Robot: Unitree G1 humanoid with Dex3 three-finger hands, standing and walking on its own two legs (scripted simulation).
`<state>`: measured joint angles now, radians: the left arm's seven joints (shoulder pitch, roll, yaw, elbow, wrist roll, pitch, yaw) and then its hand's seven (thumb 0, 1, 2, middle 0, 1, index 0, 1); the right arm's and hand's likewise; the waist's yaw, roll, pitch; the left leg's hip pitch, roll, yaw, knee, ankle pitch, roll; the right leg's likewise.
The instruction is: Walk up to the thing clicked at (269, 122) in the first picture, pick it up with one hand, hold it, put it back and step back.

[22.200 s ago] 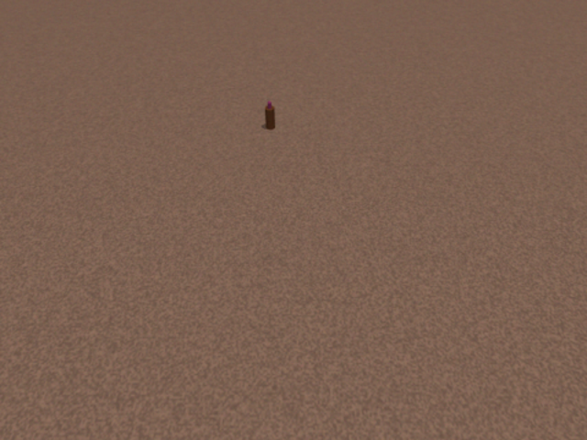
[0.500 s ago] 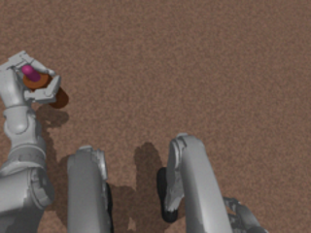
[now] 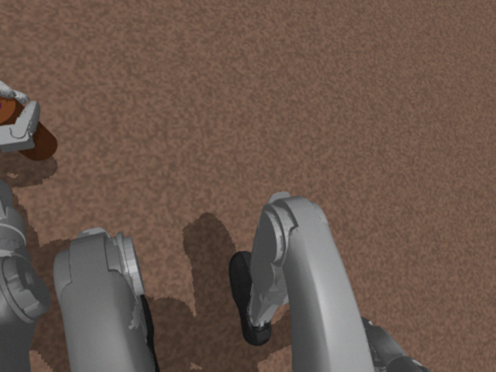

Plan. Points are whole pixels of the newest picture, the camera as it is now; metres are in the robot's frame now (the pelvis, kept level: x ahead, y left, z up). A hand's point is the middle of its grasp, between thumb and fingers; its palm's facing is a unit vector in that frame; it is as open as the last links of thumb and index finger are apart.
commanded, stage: crouch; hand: left
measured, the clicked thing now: (11, 122) +0.49 +0.27 -0.11
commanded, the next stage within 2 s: lower in 0.24 s
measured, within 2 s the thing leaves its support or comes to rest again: rests again in 1.98 s
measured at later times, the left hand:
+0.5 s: hand (15, 123) +0.50 +0.27 -0.13, palm faces +0.27 -0.96 -0.02, open 6.0 cm
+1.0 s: hand (33, 135) +0.50 +0.26 -0.18, palm faces +0.27 -0.96 -0.02, open 6.0 cm
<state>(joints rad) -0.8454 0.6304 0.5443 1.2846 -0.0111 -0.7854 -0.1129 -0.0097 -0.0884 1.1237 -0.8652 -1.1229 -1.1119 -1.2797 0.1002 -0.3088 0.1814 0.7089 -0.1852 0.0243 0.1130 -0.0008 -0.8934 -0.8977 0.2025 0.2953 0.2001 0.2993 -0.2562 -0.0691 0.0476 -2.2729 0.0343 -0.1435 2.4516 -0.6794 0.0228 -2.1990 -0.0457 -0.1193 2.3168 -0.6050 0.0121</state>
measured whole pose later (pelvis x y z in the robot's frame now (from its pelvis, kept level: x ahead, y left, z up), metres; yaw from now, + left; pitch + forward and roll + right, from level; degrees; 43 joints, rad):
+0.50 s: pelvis +0.00 +0.00 -0.02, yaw -2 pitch +24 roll -13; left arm -0.84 0.73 0.50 1.34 -0.04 -0.83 -0.08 -0.01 -0.09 1.13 -0.87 -1.12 -1.11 -1.28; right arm 0.02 -0.34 0.29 0.66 -0.23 0.04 0.13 0.00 -0.90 -0.90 0.20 0.30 0.20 0.30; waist -0.27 -0.12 0.14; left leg -2.28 0.02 -0.21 2.53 -0.70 0.02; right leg -2.17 -0.04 -0.17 2.35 -0.61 0.02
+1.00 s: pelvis +0.00 +0.01 -0.02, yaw -6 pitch +19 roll -17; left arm -0.87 0.90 0.47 1.49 -0.04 -0.96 -0.02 -0.01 -0.09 1.13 -0.87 -1.11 -1.12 -1.27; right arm -0.11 -0.36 0.47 0.58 -0.32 0.06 0.13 0.00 -0.90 -0.90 0.20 0.29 0.20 0.30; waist -0.30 -0.23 0.26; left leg -2.25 0.02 -0.31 2.59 -0.72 0.02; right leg -2.10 -0.01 -0.25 2.34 -0.60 0.04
